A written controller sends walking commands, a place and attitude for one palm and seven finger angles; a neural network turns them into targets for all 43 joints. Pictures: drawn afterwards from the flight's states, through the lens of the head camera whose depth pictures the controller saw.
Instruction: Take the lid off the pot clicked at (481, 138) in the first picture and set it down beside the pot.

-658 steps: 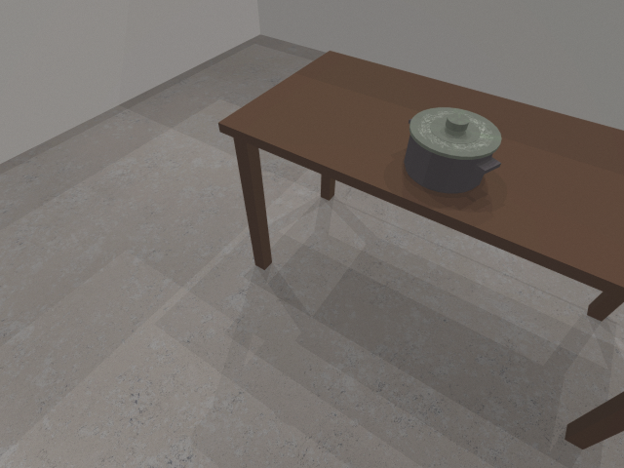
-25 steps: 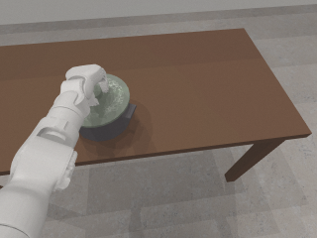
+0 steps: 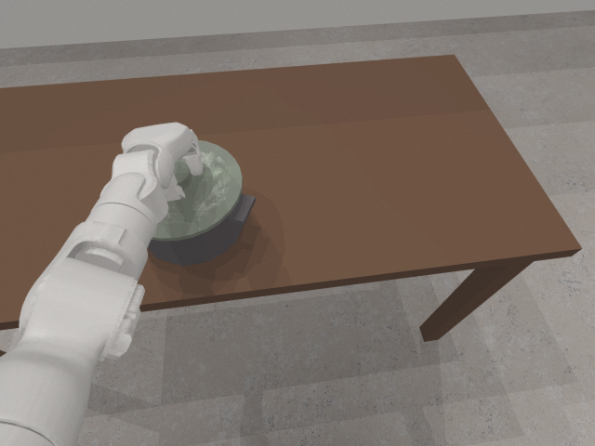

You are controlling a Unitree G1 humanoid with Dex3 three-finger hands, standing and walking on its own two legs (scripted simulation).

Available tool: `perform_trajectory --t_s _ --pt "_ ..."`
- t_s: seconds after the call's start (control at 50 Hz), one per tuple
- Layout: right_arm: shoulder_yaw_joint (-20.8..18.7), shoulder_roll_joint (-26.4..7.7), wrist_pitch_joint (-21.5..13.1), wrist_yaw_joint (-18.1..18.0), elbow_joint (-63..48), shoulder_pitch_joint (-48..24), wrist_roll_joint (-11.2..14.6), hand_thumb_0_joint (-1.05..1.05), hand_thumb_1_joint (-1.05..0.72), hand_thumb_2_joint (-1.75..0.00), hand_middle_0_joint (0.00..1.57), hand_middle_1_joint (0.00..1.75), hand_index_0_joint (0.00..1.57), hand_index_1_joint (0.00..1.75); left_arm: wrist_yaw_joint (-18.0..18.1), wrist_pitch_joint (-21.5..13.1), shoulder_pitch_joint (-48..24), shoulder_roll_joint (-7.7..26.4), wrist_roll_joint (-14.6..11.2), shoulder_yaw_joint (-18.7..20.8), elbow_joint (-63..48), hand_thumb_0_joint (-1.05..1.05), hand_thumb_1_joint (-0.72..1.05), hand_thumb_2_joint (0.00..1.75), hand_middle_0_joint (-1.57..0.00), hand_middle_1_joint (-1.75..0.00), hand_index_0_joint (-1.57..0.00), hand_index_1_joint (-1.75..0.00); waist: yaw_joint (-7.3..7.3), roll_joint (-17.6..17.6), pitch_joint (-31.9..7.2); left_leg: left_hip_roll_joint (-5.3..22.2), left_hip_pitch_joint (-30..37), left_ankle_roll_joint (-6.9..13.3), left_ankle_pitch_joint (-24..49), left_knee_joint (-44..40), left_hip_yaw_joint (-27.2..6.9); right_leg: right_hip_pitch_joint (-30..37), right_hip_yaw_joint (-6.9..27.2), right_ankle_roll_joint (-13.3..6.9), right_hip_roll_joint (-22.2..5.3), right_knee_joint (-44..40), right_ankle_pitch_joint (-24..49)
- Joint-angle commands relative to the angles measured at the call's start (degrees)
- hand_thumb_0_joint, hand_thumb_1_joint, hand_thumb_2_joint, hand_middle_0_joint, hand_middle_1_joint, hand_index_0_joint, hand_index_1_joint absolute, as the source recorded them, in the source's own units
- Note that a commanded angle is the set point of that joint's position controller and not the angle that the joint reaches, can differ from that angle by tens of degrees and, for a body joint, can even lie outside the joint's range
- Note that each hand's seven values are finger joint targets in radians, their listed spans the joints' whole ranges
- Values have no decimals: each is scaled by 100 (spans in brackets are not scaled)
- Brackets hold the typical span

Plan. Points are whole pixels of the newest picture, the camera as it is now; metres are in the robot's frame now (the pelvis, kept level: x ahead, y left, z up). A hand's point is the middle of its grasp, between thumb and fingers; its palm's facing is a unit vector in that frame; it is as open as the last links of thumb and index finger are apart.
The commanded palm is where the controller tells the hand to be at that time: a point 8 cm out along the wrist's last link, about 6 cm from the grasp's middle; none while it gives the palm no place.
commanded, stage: lift the lid straight up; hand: left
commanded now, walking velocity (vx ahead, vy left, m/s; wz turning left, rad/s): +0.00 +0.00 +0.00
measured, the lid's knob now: (175, 176) +0.52 +0.15 +0.03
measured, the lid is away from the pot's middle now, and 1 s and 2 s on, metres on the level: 0.00 0.01 0.00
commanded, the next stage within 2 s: move the lid sideways beside the pot in 2.00 s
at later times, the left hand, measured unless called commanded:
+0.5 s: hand (164, 168) +0.49 +0.14 +0.08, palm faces -0.37 -0.07 -0.93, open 7.4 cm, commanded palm +0.49 +0.15 +0.15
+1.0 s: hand (152, 152) +0.48 +0.15 +0.12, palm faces -0.35 -0.07 -0.93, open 7.4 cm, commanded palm +0.49 +0.15 +0.19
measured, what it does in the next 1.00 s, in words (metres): stands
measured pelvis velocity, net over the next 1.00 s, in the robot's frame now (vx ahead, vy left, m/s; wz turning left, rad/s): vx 0.00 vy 0.00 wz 0.01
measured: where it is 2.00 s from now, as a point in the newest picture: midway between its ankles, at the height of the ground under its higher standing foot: outside the picture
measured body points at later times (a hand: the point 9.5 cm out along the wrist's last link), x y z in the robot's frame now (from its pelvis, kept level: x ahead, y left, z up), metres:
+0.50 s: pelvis +0.00 +0.00 +0.00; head +0.07 -0.02 +0.45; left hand +0.50 +0.15 +0.13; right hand +0.02 -0.27 -0.14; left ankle -0.04 +0.08 -0.74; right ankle -0.01 -0.13 -0.74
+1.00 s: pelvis +0.00 +0.00 +0.01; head +0.05 -0.02 +0.45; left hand +0.49 +0.15 +0.17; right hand +0.04 -0.27 -0.13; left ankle -0.04 +0.08 -0.74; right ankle -0.01 -0.13 -0.74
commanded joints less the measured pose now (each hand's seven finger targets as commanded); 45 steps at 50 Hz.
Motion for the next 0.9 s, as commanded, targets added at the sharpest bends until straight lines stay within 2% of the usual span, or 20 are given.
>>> perform_trajectory --t_s 0.0,0.08,0.12,0.14,0.16,0.18,0.24,0.32,0.34,0.36,0.42,0.54,0.56,0.58,0.66,0.72,0.76,0.78,0.86,0.88 --pt "-298 -890 -104 -72 -342 616 -49 0 -90 -90 20 30 20 30 252 -2 -2915 1417 83 362 -1147 0 69 86 -80 -108 -87 -109 6 -10 -2667 -39 1736 86 2849 50 -379 980 -45 -234 323 53 2381" --pt "-303 -886 -125 -96 -322 636 -27 0 -90 -90 20 30 20 30 280 10 -3351 1478 64 354 -1342 0 69 86 -80 -108 -87 -109 -76 -146 -2652 -36 1726 111 2730 -6 -414 1020 -34 -223 335 9 2372" --pt "-288 -864 -154 -94 -355 560 -2 0 -90 -90 20 30 20 30 280 -9 -3399 1494 3 371 -1565 0 69 86 -80 -108 -87 -109 -11 91 -2754 -21 1834 99 2842 -28 -428 1077 -6 -243 308 -1 2385" --pt "-292 -882 -179 -105 -331 624 -25 0 -90 -90 20 30 20 30 303 -36 -3541 1622 58 440 -1654 0 69 86 -80 -108 -87 -109 -38 115 -2882 -14 1965 98 2952 -16 -481 1042 -3 -243 322 9 2414" --pt "-291 -849 -192 -98 -319 592 -8 0 -90 -90 20 30 20 30 295 -3 -3457 1398 40 272 -1517 0 69 86 -80 -108 -87 -109 -51 184 -2748 2 1984 86 2944 -19 -469 944 -19 -241 322 -3 2333" --pt "-296 -865 -228 -100 -301 642 -20 0 -90 -90 20 30 20 30 311 -30 -3685 1462 39 302 -1732 0 69 86 -80 -108 -87 -109 -91 194 -2841 9 2096 92 2991 -22 -500 908 -1 -236 328 -26 2354" --pt "-297 -863 -270 -94 -289 640 -35 0 -90 -90 20 30 20 30 309 -32 -3563 1698 61 515 -1739 0 69 86 -80 -108 -87 -109 -5 221 -2935 3 2172 95 3263 2 -515 1051 17 -243 329 -27 2526" --pt "-312 -853 -295 -73 -273 618 -16 0 -90 -90 20 30 20 30 246 -9 -3493 1526 -19 426 -1845 0 69 86 -80 -108 -87 -109 23 35 -2927 13 2230 89 3487 -52 -507 1214 -24 -224 329 -61 2708" --pt "-301 -876 -291 -73 -275 609 -28 0 -90 -90 20 30 20 30 239 12 -3395 1712 50 546 -1765 0 69 86 -80 -108 -87 -109 74 31 -2922 -11 2202 90 3460 -61 -515 1253 -9 -227 329 -65 2726" --pt "-288 -852 -283 -57 -275 546 -14 0 -90 -90 20 30 20 30 216 60 -3336 1453 -4 341 -1655 0 69 86 -80 -108 -87 -109 46 44 -2722 -11 2120 86 3326 -98 -473 1230 -36 -220 320 -80 2651" --pt "-299 -850 -292 -43 -276 499 -2 0 -90 -90 20 30 20 30 140 97 -3426 1280 2 228 -1753 0 69 86 -80 -108 -87 -109 28 -37 -2632 -13 2114 98 3290 -122 -476 1158 -36 -229 311 -108 2614" --pt "-252 -845 -302 -63 -337 364 11 0 -90 -90 20 30 20 30 -7 118 -3541 1415 -98 258 -1861 0 69 86 -80 -108 -87 -109 62 -94 -2549 -63 2031 131 2832 -210 -420 1395 12 -227 276 -155 2565" --pt "-251 -872 -322 -87 -348 389 1 0 -90 -90 20 30 20 30 -6 83 -3655 1705 -71 474 -2012 0 69 86 -80 -108 -87 -109 90 -170 -2720 -79 2063 142 2824 -229 -441 1523 32 -231 274 -160 2649" --pt "-229 -844 -314 -102 -358 323 20 0 -90 -90 20 30 20 30 -42 119 -3536 1536 -35 303 -1794 0 69 86 -80 -108 -87 -109 62 -198 -2570 -96 1970 147 2776 -225 -425 1462 40 -238 264 -161 2617" --pt "-227 -835 -342 -119 -407 285 19 0 -90 -90 20 30 20 30 -61 85 -3736 1679 -13 395 -2120 0 69 86 -80 -108 -87 -109 106 -204 -2685 -84 2081 146 2789 -269 -424 1586 52 -228 256 -179 2677" --pt "-205 -808 -344 -123 -424 200 42 0 -90 -90 20 30 20 30 -117 125 -3701 1433 -43 213 -1993 0 69 86 -80 -108 -87 -109 99 -138 -2494 -89 1971 133 2672 -321 -390 1525 37 -240 240 -210 2557" --pt "-193 -848 -326 -123 -386 193 42 0 -90 -90 20 30 20 30 -133 215 -3606 1579 -35 303 -1714 0 69 86 -80 -108 -87 -109 103 -201 -2253 -98 1867 134 2385 -374 -339 1515 15 -229 244 -247 2425" --pt "-169 -872 -322 -132 -394 191 53 0 -90 -90 20 30 20 30 -155 230 -3710 1730 5 365 -1744 0 69 86 -80 -108 -87 -109 105 -261 -2348 -121 1842 130 2309 -403 -375 1570 22 -236 250 -248 2398" --pt "-179 -821 -399 -130 -467 152 53 0 -90 -90 20 30 20 30 -255 178 -4213 1463 -13 97 -2193 0 69 86 -80 -108 -87 -109 60 150 -2676 -80 2245 116 2595 -360 -449 1464 59 -253 225 -236 2407" --pt "-199 -813 -435 -133 -468 181 39 0 -90 -90 20 30 20 30 -281 167 -4155 1424 1 102 -2166 0 69 86 -80 -108 -87 -109 60 75 -2736 -73 2364 130 2708 -302 -491 1375 74 -260 240 -254 2392"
